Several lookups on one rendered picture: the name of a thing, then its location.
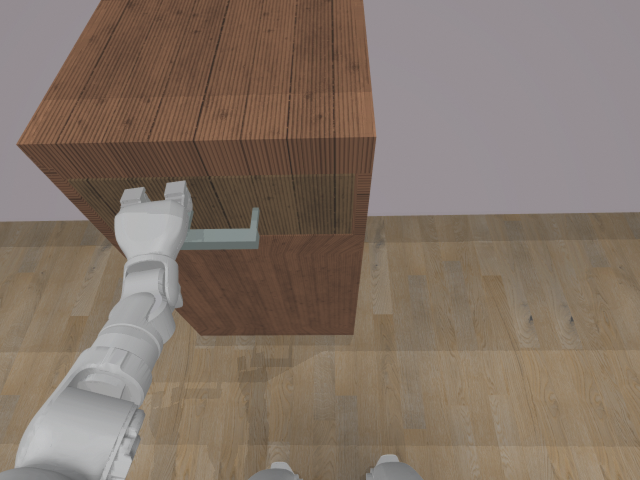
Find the handle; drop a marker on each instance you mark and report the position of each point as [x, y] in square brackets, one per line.
[222, 239]

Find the drawer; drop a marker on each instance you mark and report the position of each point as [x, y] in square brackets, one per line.
[288, 204]

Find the right robot shin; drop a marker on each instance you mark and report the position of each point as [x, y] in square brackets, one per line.
[387, 458]

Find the left robot shin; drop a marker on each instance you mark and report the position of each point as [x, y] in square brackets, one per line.
[281, 465]

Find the robot left hand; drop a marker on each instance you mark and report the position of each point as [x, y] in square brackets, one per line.
[143, 226]

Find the left robot forearm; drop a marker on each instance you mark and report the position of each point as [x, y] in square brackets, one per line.
[120, 361]

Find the robot shin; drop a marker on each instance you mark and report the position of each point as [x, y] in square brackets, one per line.
[387, 458]
[281, 465]

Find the cabinet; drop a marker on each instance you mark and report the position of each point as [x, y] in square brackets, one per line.
[180, 88]

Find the robot left upper arm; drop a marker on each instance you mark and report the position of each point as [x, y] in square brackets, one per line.
[84, 436]

